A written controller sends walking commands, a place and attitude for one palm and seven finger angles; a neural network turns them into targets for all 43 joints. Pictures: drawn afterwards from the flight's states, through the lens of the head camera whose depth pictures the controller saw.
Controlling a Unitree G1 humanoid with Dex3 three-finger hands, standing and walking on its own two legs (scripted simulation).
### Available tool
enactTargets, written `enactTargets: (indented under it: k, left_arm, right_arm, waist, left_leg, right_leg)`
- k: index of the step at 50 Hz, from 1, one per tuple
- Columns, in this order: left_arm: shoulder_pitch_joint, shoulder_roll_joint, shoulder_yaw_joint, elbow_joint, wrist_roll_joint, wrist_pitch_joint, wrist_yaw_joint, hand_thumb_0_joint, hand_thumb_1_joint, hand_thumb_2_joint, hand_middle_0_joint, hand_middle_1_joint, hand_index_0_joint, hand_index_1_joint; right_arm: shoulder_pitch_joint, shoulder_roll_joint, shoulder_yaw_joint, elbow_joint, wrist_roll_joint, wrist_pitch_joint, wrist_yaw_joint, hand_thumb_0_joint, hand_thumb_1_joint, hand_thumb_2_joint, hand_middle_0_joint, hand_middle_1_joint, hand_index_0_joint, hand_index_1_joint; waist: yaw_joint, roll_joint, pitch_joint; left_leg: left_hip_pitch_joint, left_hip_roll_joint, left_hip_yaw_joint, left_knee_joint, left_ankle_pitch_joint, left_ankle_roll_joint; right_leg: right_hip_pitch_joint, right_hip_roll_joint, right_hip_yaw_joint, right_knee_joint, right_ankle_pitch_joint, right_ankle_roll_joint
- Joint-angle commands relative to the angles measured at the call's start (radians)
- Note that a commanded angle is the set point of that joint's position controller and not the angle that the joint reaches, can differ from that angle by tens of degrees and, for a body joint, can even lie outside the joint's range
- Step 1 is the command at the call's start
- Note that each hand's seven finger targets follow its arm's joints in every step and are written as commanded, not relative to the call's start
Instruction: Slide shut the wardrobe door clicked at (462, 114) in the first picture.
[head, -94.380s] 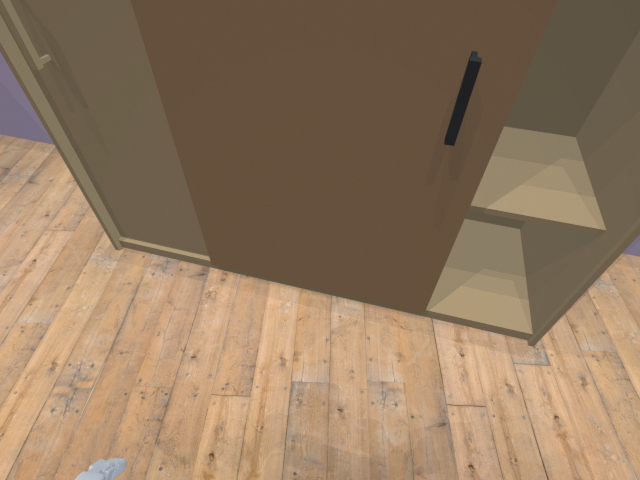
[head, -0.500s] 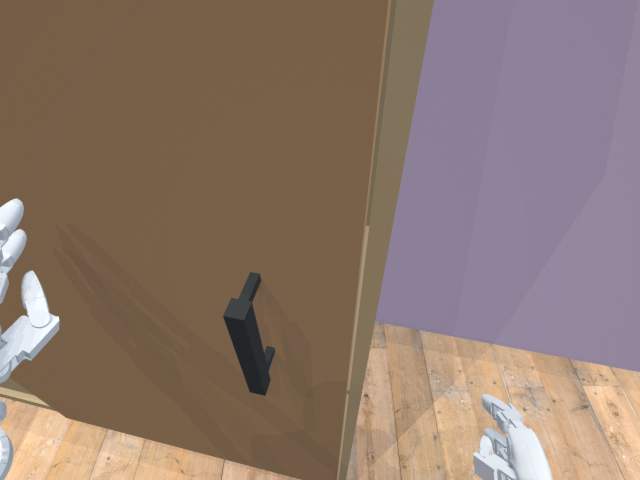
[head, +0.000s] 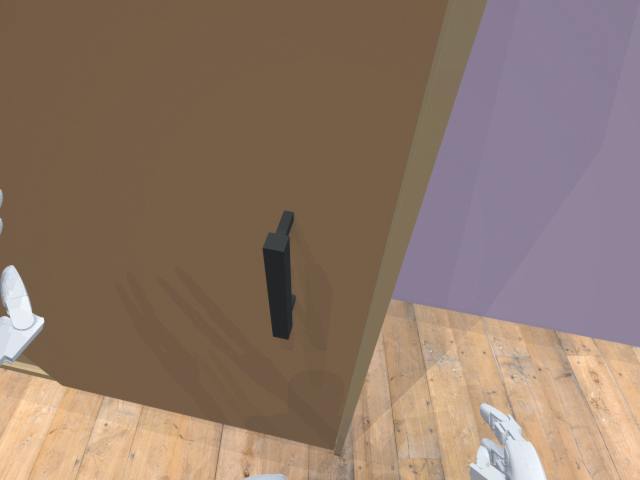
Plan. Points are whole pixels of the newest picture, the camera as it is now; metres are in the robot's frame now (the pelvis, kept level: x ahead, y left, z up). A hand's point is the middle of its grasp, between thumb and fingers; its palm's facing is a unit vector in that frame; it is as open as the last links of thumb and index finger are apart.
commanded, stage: step back with the hand held close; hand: left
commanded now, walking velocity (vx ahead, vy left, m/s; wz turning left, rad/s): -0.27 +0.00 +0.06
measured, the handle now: (284, 279) +0.31 +0.08 +0.11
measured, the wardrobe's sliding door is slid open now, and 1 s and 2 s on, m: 0.00 0.00 0.00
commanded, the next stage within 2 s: stop stepping back and stand still in 0.66 s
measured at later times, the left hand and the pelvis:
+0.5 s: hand (6, 369) +0.15 +0.26 +0.19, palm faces +0.39 -0.83 -0.40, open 7.4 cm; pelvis -0.07 +0.01 +0.01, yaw -4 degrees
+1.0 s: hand out of the picture +0.02 +0.29 +0.20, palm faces +0.37 -0.86 -0.35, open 7.4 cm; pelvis -0.19 +0.04 +0.01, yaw -6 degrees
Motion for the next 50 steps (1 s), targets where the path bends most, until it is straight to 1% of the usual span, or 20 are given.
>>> enactTargets:
  k: [1,7,11,14,21,25,27,29,30,32,33,34,37,40,42,44,45,46,47,50]
  left_arm:
    - [-0.11,0.207,0.116,-0.226,0.007,-0.073,0.016,0.0,0.9,0.9,-0.2,-0.3,-0.2,-0.3]
    - [-0.067,0.202,0.124,-0.277,-0.006,-0.096,0.022,0.0,0.9,0.9,-0.2,-0.3,-0.2,-0.3]
    - [-0.052,0.226,0.174,-0.282,0.01,-0.121,0.025,0.0,0.9,0.9,-0.2,-0.3,-0.2,-0.3]
    - [-0.041,0.219,0.182,-0.23,-0.005,-0.122,0.018,0.0,0.9,0.9,-0.2,-0.3,-0.2,-0.3]
    - [-0.053,0.204,0.103,-0.276,-0.026,-0.142,0.006,0.0,0.9,0.9,-0.2,-0.3,-0.2,-0.3]
    - [-0.058,0.22,0.096,-0.287,-0.038,-0.14,-0.008,0.0,0.9,0.9,-0.2,-0.3,-0.2,-0.3]
    - [0.006,0.247,0.115,-0.294,-0.052,-0.13,0.0,0.0,0.9,0.9,-0.2,-0.3,-0.2,-0.3]
    - [0.007,0.26,0.124,-0.3,-0.041,-0.126,0.009,0.0,0.9,0.9,-0.2,-0.3,-0.2,-0.3]
    - [-0.013,0.271,0.134,-0.304,-0.038,-0.128,0.01,0.0,0.9,0.9,-0.2,-0.3,-0.2,-0.3]
    - [-0.072,0.263,0.134,-0.313,-0.037,-0.133,0.001,0.0,0.9,0.9,-0.2,-0.3,-0.2,-0.3]
    - [-0.027,0.271,0.158,-0.272,-0.038,-0.144,-0.007,0.0,0.9,0.9,-0.2,-0.3,-0.2,-0.3]
    - [0.005,0.282,0.179,-0.279,-0.037,-0.14,-0.009,0.0,0.9,0.9,-0.2,-0.3,-0.2,-0.3]
    - [0.062,0.257,0.161,-0.318,-0.056,-0.135,-0.007,0.0,0.9,0.9,-0.2,-0.3,-0.2,-0.3]
    - [0.131,0.238,0.145,-0.333,-0.063,-0.113,-0.01,0.0,0.9,0.9,-0.2,-0.3,-0.2,-0.3]
    - [0.127,0.26,0.147,-0.369,-0.064,-0.085,-0.011,0.0,0.9,0.9,-0.2,-0.3,-0.2,-0.3]
    - [0.067,0.304,0.161,-0.378,-0.063,-0.061,0.0,0.0,0.9,0.9,-0.2,-0.3,-0.2,-0.3]
    - [-0.03,0.282,0.132,-0.402,-0.074,-0.034,0.003,0.0,0.9,0.9,-0.2,-0.3,-0.2,-0.3]
    - [-0.11,0.246,0.113,-0.348,-0.072,-0.012,0.0,0.0,0.9,0.9,-0.2,-0.3,-0.2,-0.3]
    - [-0.142,0.206,0.082,-0.244,-0.057,0.004,0.01,0.0,0.9,0.9,-0.2,-0.3,-0.2,-0.3]
    - [-0.265,0.213,0.046,-0.173,-0.011,-0.006,0.019,0.0,0.9,0.9,-0.2,-0.3,-0.2,-0.3]
  right_arm:
    - [-0.078,-0.155,-0.061,-0.16,-0.003,-0.064,-0.014,0.0,-0.9,-0.9,0.2,0.3,0.2,0.3]
    - [-0.061,-0.124,-0.051,-0.138,-0.013,-0.067,-0.004,0.0,-0.9,-0.9,0.2,0.3,0.2,0.3]
    - [-0.091,-0.148,-0.061,-0.157,-0.018,-0.082,-0.008,0.0,-0.9,-0.9,0.2,0.3,0.2,0.3]
    - [-0.071,-0.129,-0.066,-0.136,-0.022,-0.087,-0.004,0.0,-0.9,-0.9,0.2,0.3,0.2,0.3]
    - [-0.074,-0.141,-0.059,-0.102,-0.032,-0.103,-0.001,0.0,-0.9,-0.9,0.2,0.3,0.2,0.3]
    - [-0.096,-0.137,-0.068,-0.123,-0.021,-0.076,-0.004,0.0,-0.9,-0.9,0.2,0.3,0.2,0.3]
    - [-0.096,-0.11,-0.059,-0.128,-0.016,-0.062,-0.009,0.0,-0.9,-0.9,0.2,0.3,0.2,0.3]
    - [-0.096,-0.097,-0.045,-0.122,-0.021,-0.05,-0.008,0.0,-0.9,-0.9,0.2,0.3,0.2,0.3]
    - [-0.111,-0.1,-0.039,-0.126,-0.021,-0.047,-0.011,0.0,-0.9,-0.9,0.2,0.3,0.2,0.3]
    - [-0.14,-0.138,-0.045,-0.131,-0.021,-0.062,-0.019,0.0,-0.9,-0.9,0.2,0.3,0.2,0.3]
    - [-0.132,-0.139,-0.053,-0.134,-0.029,-0.079,-0.015,0.0,-0.9,-0.9,0.2,0.3,0.2,0.3]
    - [-0.11,-0.142,-0.057,-0.13,-0.05,-0.084,-0.013,0.0,-0.9,-0.9,0.2,0.3,0.2,0.3]
    - [-0.096,-0.122,-0.05,-0.13,-0.052,-0.081,-0.002,0.0,-0.9,-0.9,0.2,0.3,0.2,0.3]
    - [-0.08,-0.121,-0.049,-0.139,-0.042,-0.075,0.017,0.0,-0.9,-0.9,0.2,0.3,0.2,0.3]
    - [-0.07,-0.127,-0.05,-0.146,-0.038,-0.068,0.019,0.0,-0.9,-0.9,0.2,0.3,0.2,0.3]
    - [-0.055,-0.12,-0.058,-0.13,-0.028,-0.051,0.011,0.0,-0.9,-0.9,0.2,0.3,0.2,0.3]
    - [-0.09,-0.121,-0.06,-0.142,-0.006,-0.055,0.005,0.0,-0.9,-0.9,0.2,0.3,0.2,0.3]
    - [-0.077,-0.122,-0.059,-0.115,-0.005,-0.054,0.001,0.0,-0.9,-0.9,0.2,0.3,0.2,0.3]
    - [-0.075,-0.113,-0.052,-0.082,-0.011,-0.037,-0.005,0.0,-0.9,-0.9,0.2,0.3,0.2,0.3]
    - [-0.124,-0.112,-0.041,-0.069,-0.022,-0.034,-0.015,0.0,-0.9,-0.9,0.2,0.3,0.2,0.3]
  waist:
    - [-0.021,0.059,-0.06]
    - [-0.041,-0.013,-0.102]
    - [-0.026,0.204,-0.14]
    - [-0.028,0.118,-0.098]
    - [-0.01,0.162,-0.207]
    - [-0.014,0.002,-0.223]
    - [-0.034,-0.111,-0.196]
    - [-0.052,-0.098,-0.194]
    - [-0.05,-0.051,-0.171]
    - [-0.036,0.17,-0.139]
    - [-0.03,0.283,-0.191]
    - [-0.024,0.295,-0.209]
    - [-0.005,0.227,-0.214]
    - [0.004,0.29,-0.25]
    - [-0.001,0.21,-0.259]
    - [-0.029,-0.172,-0.214]
    - [-0.03,-0.265,-0.154]
    - [-0.062,-0.266,-0.077]
    - [-0.087,-0.223,0.026]
    - [-0.066,-0.021,0.036]
  left_leg:
    - [-0.252,0.245,-0.311,-0.313,-0.511,0.002]
    - [-0.084,0.174,-0.284,-0.193,-0.38,-0.029]
    - [-0.239,0.321,-0.394,-0.386,-0.398,0.016]
    - [-0.253,0.383,-0.401,-0.449,-0.381,0.012]
    - [0.154,0.311,-0.306,-0.365,-0.061,-0.086]
    - [0.244,0.181,-0.175,-0.189,-0.094,-0.159]
    - [0.311,0.091,-0.134,0.061,-0.075,-0.152]
    - [0.239,0.069,-0.157,0.097,0.049,-0.14]
    - [0.191,0.093,-0.204,-0.011,0.188,-0.127]
    - [0.074,0.213,-0.355,-0.286,0.266,-0.085]
    - [0.019,0.321,-0.474,-0.464,-0.003,-0.053]
    - [-0.064,0.356,-0.542,-0.57,-0.308,-0.053]
    - [-0.015,0.272,-0.409,-0.571,-0.268,-0.089]
    - [0.005,0.186,-0.277,-0.54,-0.295,-0.159]
    - [0.081,0.1,-0.205,-0.359,-0.256,-0.197]
    - [0.243,-0.035,-0.105,0.336,-0.148,-0.182]
    - [0.104,-0.015,-0.245,0.596,-0.188,-0.169]
    - [0.06,0.022,-0.306,0.684,-0.204,-0.166]
    - [0.016,0.086,-0.302,0.599,-0.183,-0.15]
    - [0.085,0.085,-0.192,0.139,-0.165,-0.108]
  right_leg:
    - [0.178,-0.047,0.103,0.015,-0.048,-0.044]
    - [0.014,-0.099,0.182,-0.115,-0.036,-0.078]
    - [0.199,-0.003,0.041,0.18,0.006,-0.02]
    - [0.167,0.017,-0.023,0.313,-0.178,-0.008]
    - [0.139,-0.019,-0.071,-0.223,-0.117,-0.043]
    - [0.032,-0.08,-0.009,-0.339,-0.066,-0.116]
    - [-0.174,-0.222,0.112,-0.376,-0.031,-0.173]
    - [-0.117,-0.267,0.102,-0.29,0.279,-0.169]
    - [-0.066,-0.212,0.056,-0.209,0.348,-0.126]
    - [0.053,-0.008,-0.045,-0.02,0.068,-0.041]
    - [0.118,0.058,-0.041,0.144,-0.235,-0.024]
    - [0.169,0.078,-0.024,0.268,-0.3,-0.03]
    - [0.162,0.084,-0.075,0.164,-0.282,-0.054]
    - [0.278,0.115,-0.154,-0.103,-0.258,-0.073]
    - [0.282,0.062,-0.128,-0.373,-0.189,-0.089]
    - [-0.088,-0.261,0.091,-0.489,-0.032,-0.211]
    - [-0.205,-0.398,0.253,-0.491,-0.226,-0.306]
    - [-0.318,-0.386,0.254,-0.492,-0.374,-0.3]
    - [-0.297,-0.34,0.155,-0.446,-0.314,-0.248]
    - [-0.179,-0.248,0.064,-0.344,-0.269,-0.172]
